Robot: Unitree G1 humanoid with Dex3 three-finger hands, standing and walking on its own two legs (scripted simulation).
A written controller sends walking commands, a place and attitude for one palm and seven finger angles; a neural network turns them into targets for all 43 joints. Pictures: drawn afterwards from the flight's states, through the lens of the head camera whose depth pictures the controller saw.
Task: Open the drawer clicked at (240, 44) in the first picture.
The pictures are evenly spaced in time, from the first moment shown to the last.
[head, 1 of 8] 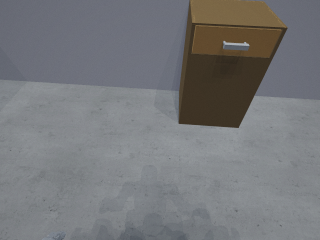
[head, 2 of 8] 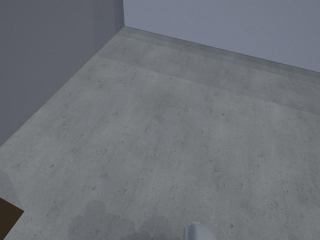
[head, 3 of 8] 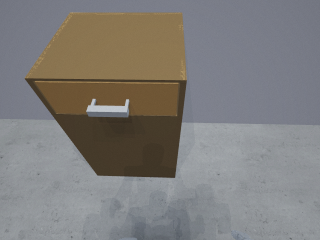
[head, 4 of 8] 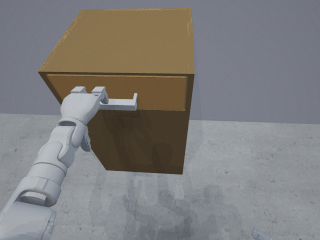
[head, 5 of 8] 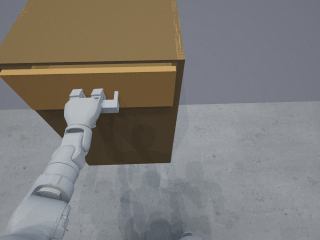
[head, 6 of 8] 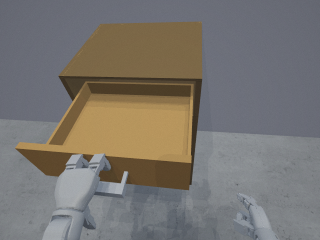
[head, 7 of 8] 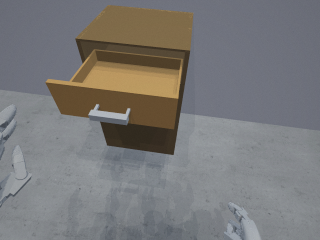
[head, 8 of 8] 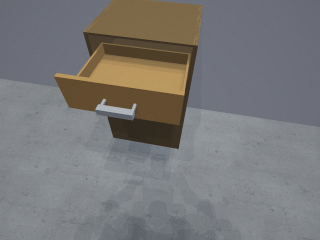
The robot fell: no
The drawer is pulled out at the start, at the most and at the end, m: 0.00 0.30 0.30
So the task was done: yes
